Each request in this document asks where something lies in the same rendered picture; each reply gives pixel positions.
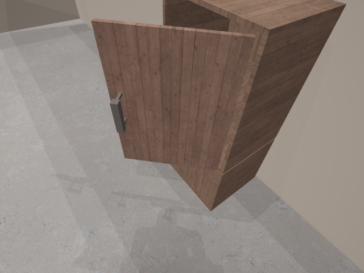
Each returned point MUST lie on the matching cupboard door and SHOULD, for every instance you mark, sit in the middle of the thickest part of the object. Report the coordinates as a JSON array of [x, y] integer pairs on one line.
[[179, 88]]

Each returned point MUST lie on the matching handle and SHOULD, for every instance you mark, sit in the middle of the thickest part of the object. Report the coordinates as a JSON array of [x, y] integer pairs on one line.
[[117, 112]]

